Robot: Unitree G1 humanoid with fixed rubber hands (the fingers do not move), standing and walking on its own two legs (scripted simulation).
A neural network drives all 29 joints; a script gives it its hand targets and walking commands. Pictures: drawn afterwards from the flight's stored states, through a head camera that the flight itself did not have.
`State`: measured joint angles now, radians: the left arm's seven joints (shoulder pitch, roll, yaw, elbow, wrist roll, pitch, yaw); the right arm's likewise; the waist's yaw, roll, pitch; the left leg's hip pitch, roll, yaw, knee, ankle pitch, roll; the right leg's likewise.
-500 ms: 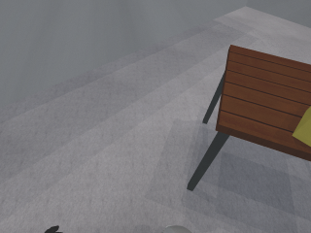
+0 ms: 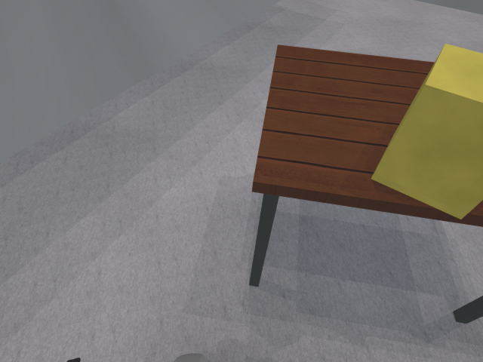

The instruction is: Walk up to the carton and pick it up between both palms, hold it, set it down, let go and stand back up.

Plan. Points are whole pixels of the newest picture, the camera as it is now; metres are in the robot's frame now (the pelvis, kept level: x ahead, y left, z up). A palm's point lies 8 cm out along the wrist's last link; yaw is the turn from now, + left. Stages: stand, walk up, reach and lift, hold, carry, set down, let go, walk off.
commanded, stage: walk up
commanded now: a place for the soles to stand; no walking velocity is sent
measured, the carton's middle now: (453, 131) +0.59 -0.40 +0.08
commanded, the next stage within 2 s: none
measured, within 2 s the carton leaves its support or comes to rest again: neither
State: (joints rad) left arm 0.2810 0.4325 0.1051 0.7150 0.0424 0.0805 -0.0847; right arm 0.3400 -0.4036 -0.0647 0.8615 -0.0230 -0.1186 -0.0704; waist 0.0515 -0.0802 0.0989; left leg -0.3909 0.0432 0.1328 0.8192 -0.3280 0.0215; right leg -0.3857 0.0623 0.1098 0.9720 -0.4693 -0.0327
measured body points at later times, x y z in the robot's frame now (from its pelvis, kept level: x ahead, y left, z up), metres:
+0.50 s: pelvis +0.06 -0.16 -0.01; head +0.08 -0.14 +0.43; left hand +0.14 +0.16 -0.13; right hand +0.14 -0.52 -0.09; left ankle +0.11 -0.07 -0.67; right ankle +0.10 -0.26 -0.70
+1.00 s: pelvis +0.13 -0.34 -0.04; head +0.16 -0.31 +0.41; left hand +0.31 -0.02 -0.14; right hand +0.11 -0.70 -0.11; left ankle +0.14 -0.11 -0.67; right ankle +0.20 -0.48 -0.70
